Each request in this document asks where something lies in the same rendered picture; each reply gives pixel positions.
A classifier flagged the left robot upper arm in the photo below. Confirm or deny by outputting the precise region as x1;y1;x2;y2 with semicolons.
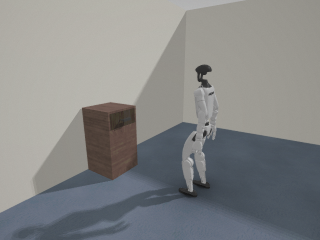
194;88;208;118

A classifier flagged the robot left forearm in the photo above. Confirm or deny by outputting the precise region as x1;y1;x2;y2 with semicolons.
195;111;207;141

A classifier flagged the right robot upper arm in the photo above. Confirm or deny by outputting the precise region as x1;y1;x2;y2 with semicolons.
211;85;219;111

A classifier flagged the robot right hand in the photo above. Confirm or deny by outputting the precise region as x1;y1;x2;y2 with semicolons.
207;126;217;140

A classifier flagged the robot right foot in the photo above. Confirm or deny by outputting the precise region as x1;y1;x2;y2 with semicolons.
192;180;210;189

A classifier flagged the drawer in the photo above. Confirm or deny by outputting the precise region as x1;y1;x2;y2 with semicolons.
109;108;135;131

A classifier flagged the cabinet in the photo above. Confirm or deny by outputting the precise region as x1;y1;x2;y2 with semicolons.
82;102;138;180

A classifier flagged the robot right forearm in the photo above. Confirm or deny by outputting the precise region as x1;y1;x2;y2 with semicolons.
210;108;219;127

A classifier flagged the robot left hand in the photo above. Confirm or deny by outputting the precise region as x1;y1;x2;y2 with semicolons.
192;140;203;156

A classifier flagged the handle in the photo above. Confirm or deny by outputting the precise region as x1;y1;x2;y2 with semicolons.
120;117;131;122

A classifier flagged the robot torso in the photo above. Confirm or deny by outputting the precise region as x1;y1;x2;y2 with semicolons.
194;85;214;137

